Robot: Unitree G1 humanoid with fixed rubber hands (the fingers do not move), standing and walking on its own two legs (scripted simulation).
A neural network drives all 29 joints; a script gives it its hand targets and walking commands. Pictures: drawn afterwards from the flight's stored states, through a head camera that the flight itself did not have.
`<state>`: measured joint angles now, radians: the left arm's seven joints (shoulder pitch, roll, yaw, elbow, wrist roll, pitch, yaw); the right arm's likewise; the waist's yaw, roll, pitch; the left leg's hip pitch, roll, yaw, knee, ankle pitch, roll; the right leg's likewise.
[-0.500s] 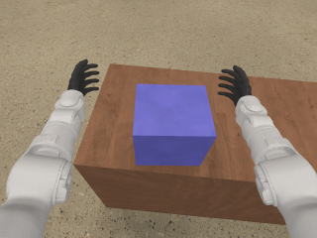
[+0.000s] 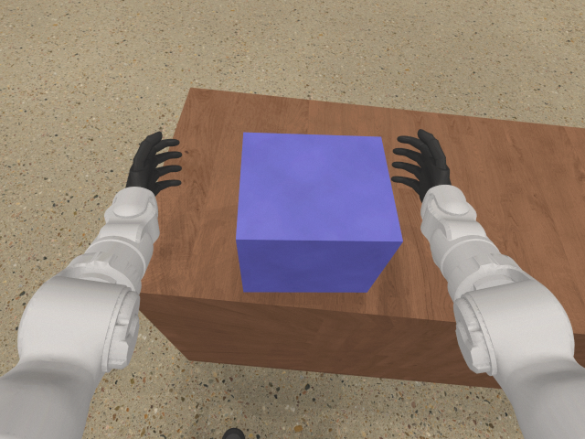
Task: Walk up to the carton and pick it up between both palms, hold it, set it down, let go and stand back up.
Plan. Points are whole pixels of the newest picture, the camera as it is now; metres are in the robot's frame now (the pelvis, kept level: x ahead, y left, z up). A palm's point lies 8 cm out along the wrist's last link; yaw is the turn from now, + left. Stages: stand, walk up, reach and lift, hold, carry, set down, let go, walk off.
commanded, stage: reach and lift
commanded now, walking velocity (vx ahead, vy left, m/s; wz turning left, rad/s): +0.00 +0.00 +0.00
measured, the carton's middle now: (309, 217) +0.45 -0.01 -0.03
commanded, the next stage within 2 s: none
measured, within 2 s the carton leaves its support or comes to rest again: neither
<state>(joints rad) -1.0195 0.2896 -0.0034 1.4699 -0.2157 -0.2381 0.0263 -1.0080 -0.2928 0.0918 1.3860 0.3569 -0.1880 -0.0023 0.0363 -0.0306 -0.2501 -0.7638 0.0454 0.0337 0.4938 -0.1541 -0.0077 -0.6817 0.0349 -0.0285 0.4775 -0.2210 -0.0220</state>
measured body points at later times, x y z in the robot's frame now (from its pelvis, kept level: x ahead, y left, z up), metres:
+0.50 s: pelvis +0.00 +0.00 -0.02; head +0.12 +0.00 +0.41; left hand +0.46 +0.21 +0.02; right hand +0.49 -0.18 +0.03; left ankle +0.02 +0.12 -0.73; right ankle -0.02 -0.10 -0.73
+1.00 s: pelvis -0.01 +0.01 +0.00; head +0.12 +0.01 +0.43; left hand +0.46 +0.17 +0.02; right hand +0.46 -0.15 +0.03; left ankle +0.02 +0.12 -0.73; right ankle -0.02 -0.10 -0.73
